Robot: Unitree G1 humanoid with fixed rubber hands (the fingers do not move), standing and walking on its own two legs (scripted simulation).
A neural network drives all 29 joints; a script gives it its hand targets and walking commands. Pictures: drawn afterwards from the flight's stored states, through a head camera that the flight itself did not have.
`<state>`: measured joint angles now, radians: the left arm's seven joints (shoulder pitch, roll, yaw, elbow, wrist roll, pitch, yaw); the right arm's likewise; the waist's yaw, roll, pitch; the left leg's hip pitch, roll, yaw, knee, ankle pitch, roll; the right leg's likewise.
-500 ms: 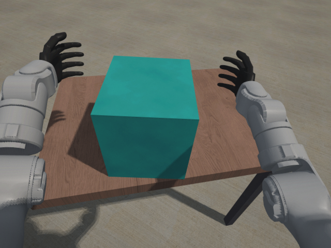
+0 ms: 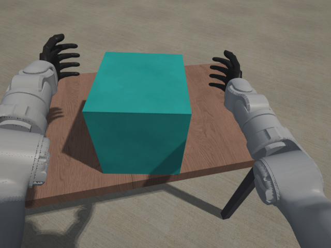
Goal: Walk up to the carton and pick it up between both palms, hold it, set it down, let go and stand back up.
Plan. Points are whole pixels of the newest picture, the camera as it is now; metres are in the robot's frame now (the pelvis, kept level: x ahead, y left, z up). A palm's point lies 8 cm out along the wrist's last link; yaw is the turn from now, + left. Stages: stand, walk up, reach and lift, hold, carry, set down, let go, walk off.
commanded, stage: reach and lift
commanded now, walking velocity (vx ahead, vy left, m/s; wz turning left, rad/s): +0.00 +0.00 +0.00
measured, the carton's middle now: (142, 113) +0.48 -0.01 +0.07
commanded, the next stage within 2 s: none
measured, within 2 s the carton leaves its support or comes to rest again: neither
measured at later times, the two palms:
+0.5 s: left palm (74, 96) +0.49 +0.16 +0.14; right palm (215, 106) +0.42 -0.20 +0.12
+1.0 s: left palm (78, 98) +0.48 +0.15 +0.14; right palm (202, 106) +0.42 -0.16 +0.13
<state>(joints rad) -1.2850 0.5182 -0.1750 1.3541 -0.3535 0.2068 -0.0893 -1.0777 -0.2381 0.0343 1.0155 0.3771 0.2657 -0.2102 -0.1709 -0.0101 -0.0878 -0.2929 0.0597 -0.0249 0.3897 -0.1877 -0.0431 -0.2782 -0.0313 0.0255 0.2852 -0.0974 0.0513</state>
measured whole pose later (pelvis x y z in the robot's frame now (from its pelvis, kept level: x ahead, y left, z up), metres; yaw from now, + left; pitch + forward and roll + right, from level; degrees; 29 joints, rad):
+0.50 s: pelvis +0.01 +0.00 -0.01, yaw -1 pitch +13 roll -2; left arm -1.15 0.37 -0.14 1.39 -0.32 -0.03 -0.03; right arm -0.96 -0.15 0.02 1.09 0.32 0.03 -0.24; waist -0.14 0.00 -0.17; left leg -0.48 0.07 -0.03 0.50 -0.23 -0.05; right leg -0.46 -0.02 0.03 0.37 -0.13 0.06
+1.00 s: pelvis +0.01 +0.01 -0.01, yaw +0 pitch +10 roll -2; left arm -1.13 0.29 -0.02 1.31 -0.18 0.04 0.02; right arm -0.96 -0.05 -0.11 1.10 0.20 0.03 -0.29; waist -0.13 -0.01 -0.15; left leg -0.43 0.06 -0.03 0.48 -0.23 -0.04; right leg -0.40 -0.03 0.02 0.33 -0.12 0.06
